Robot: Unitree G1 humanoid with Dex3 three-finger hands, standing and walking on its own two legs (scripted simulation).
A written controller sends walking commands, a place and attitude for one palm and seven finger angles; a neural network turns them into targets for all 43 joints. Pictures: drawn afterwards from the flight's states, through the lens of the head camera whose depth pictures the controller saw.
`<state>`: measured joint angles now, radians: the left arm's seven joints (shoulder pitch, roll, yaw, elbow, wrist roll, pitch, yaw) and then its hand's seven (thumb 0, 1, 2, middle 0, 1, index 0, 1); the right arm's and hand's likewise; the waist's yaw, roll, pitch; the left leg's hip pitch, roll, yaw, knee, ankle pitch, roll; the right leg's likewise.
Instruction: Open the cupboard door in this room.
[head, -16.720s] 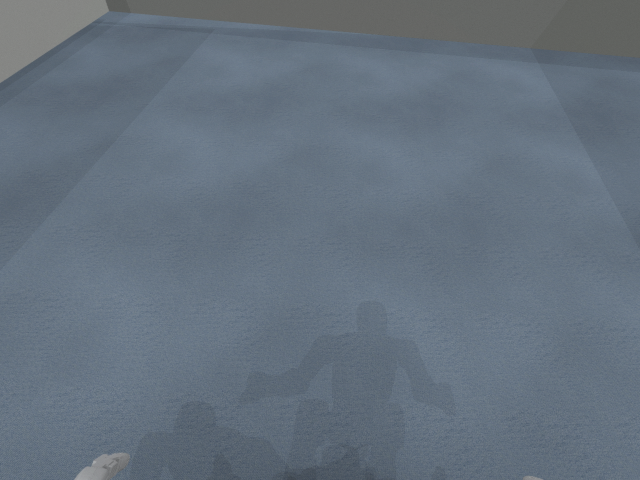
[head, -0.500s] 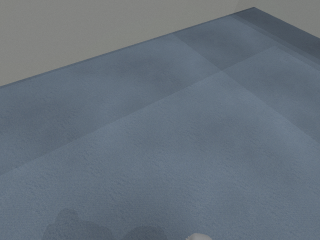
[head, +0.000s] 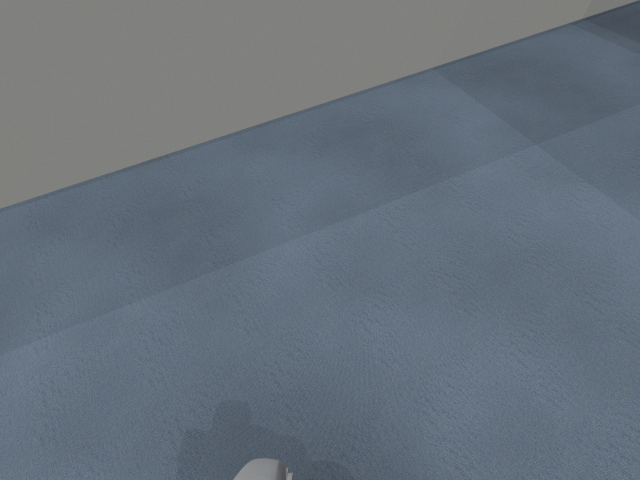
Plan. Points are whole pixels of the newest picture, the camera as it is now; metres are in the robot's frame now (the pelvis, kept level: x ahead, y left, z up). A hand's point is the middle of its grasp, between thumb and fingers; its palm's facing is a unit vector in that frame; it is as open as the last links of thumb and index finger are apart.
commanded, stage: turn or walk to find it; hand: left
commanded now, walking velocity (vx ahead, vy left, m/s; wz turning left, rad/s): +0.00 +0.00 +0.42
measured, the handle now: out of the picture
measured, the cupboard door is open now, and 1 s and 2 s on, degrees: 0 0 0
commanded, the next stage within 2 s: none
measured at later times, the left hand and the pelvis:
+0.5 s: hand out of the picture -0.04 +0.27 -0.18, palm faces +0.28 -0.93 -0.22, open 7.4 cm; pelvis -0.03 +0.06 +0.00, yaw +12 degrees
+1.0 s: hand out of the picture -0.02 +0.20 -0.15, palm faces +0.40 -0.87 -0.28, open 7.4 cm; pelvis -0.03 -0.01 +0.00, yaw +25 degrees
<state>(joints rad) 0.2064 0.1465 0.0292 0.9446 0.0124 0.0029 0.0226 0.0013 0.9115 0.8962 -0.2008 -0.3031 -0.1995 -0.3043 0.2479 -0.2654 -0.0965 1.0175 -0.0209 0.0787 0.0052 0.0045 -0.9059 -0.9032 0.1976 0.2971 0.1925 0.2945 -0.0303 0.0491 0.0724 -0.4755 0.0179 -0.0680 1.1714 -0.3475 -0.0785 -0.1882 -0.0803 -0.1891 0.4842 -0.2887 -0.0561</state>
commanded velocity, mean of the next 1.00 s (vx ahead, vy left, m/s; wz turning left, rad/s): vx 0.00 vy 0.00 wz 0.42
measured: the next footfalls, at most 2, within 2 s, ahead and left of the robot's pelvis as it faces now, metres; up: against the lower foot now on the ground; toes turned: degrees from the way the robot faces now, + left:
left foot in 0.30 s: -0.01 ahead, +0.15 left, +0.00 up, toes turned +13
right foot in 0.82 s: +0.03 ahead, -0.08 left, +0.00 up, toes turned +17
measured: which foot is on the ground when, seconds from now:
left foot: up 0.00-0.28, down 0.30-0.84, up 0.86-1.00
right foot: down 0.00-0.30, up 0.32-0.80, down 0.82-1.00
